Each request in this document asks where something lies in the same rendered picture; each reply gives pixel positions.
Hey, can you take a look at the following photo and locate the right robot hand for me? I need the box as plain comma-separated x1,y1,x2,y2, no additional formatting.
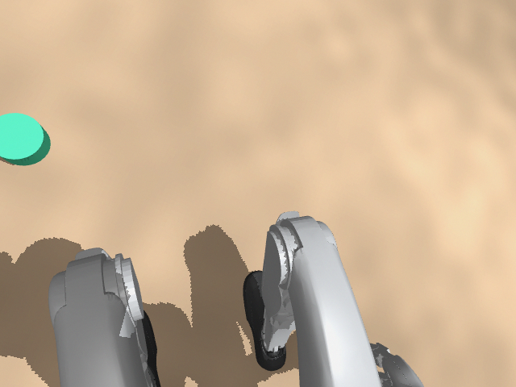
370,343,424,387

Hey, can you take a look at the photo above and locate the right robot foot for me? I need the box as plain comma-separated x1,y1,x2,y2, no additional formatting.
243,271,286,371

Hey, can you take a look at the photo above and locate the tin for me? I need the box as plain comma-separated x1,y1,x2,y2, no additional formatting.
0,113,51,166

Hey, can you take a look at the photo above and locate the left robot foot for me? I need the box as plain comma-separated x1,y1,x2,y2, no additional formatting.
142,311,160,387

